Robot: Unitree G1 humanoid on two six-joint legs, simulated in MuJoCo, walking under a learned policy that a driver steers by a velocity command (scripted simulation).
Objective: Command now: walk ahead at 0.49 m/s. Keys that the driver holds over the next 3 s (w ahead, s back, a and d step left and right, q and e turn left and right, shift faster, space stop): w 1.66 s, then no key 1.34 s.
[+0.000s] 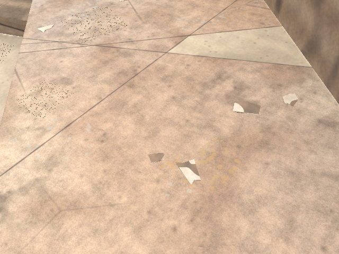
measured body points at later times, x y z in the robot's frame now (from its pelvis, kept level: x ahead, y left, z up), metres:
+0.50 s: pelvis +0.28 +0.05 +0.00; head +0.30 +0.06 +0.45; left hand +0.35 +0.30 -0.15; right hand +0.28 -0.20 -0.14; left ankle +0.29 +0.11 -0.75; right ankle +0.30 -0.09 -0.66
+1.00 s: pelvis +0.55 -0.01 +0.00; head +0.58 -0.02 +0.44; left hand +0.61 +0.25 -0.14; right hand +0.57 -0.25 -0.16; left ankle +0.50 +0.13 -0.66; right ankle +0.59 -0.06 -0.75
